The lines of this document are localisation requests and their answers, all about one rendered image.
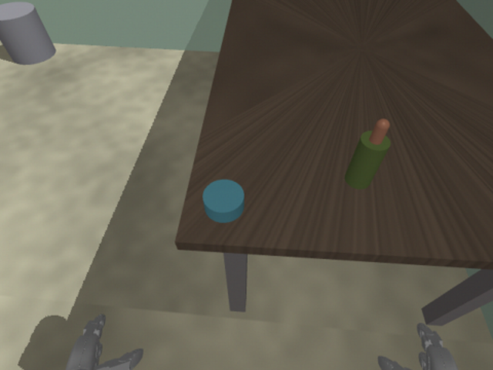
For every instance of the table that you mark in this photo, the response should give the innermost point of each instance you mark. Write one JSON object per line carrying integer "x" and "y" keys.
{"x": 297, "y": 83}

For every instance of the right robot hand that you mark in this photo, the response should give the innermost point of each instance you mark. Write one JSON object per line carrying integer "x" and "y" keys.
{"x": 435, "y": 358}

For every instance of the left robot hand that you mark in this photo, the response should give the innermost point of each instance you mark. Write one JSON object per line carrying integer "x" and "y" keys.
{"x": 87, "y": 350}

